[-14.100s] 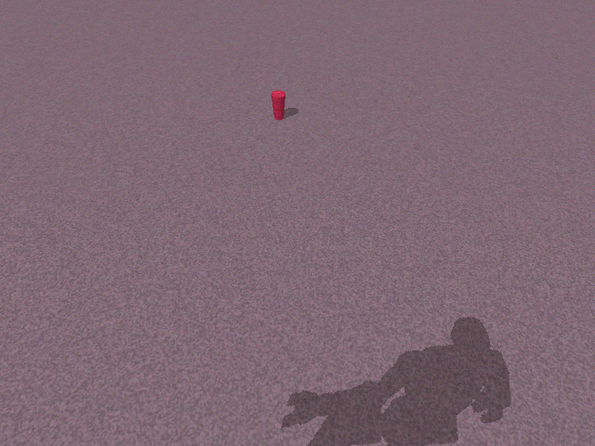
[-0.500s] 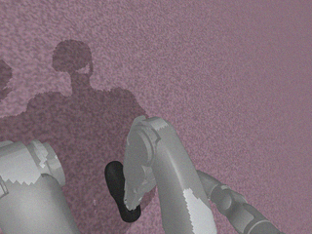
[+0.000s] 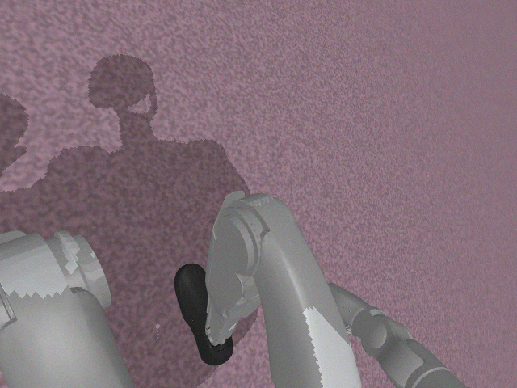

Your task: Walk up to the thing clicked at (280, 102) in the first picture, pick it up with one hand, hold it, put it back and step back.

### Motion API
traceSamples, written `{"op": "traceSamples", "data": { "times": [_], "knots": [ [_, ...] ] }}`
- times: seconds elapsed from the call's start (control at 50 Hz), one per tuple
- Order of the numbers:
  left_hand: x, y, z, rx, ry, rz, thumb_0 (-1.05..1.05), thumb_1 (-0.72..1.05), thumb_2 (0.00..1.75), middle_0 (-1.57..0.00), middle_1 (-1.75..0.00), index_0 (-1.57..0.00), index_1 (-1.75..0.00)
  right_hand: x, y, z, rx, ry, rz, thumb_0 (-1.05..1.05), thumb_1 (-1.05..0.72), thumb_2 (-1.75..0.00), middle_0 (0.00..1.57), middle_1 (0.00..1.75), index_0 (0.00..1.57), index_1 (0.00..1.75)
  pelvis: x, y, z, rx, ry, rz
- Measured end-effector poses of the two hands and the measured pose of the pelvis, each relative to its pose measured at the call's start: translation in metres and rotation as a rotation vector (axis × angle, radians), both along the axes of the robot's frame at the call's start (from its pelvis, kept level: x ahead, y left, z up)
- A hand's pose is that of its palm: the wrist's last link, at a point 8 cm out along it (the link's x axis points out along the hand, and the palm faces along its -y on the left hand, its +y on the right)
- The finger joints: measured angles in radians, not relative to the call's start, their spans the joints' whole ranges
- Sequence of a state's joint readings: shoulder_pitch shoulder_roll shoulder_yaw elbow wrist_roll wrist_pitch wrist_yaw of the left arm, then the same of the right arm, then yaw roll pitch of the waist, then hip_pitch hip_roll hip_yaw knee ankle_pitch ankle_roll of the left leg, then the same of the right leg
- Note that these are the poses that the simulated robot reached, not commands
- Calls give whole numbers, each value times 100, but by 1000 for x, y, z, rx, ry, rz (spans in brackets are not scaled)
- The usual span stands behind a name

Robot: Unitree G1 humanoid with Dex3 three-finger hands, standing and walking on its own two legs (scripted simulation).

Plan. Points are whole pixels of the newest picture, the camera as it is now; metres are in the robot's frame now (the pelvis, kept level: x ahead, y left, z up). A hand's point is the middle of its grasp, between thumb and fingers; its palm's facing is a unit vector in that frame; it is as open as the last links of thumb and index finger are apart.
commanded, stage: settle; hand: left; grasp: from the side
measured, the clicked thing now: out of the picture +0.43 +0.27 -0.21
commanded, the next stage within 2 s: lift in 1.68 s
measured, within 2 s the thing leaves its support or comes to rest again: leaves its support in 0.08 s
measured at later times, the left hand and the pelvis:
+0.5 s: hand out of the picture +0.40 +0.29 -0.07, palm faces +0.24 -0.97 -0.05, open 10.7 cm; pelvis +0.00 -0.01 +0.02, yaw +4 degrees
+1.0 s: hand out of the picture +0.41 +0.29 +0.01, palm faces +0.24 -0.97 -0.06, open 10.7 cm; pelvis +0.02 -0.02 +0.05, yaw +9 degrees
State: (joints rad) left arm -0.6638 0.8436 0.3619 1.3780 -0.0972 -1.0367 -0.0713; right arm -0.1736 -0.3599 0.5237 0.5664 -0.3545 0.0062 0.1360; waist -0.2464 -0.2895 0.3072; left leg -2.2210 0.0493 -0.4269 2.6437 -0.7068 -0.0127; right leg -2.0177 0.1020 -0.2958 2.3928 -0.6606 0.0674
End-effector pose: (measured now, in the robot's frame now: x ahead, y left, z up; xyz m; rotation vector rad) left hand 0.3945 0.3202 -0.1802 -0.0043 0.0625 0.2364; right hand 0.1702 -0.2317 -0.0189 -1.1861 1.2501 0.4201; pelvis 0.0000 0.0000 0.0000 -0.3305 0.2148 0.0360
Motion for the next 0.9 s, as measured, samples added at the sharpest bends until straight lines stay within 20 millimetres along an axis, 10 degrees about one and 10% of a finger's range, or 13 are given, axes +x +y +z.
{"op": "traceSamples", "data": {
  "times": [0.9],
  "knots": [
    [-22,19,182,64,-1,8,0,-42,100,-74,-96,-68,-99,19,-21,-32,307,-143,-471,0,-90,-90,21,30,20,30,17,-18,45,146,293,87]
  ]
}}
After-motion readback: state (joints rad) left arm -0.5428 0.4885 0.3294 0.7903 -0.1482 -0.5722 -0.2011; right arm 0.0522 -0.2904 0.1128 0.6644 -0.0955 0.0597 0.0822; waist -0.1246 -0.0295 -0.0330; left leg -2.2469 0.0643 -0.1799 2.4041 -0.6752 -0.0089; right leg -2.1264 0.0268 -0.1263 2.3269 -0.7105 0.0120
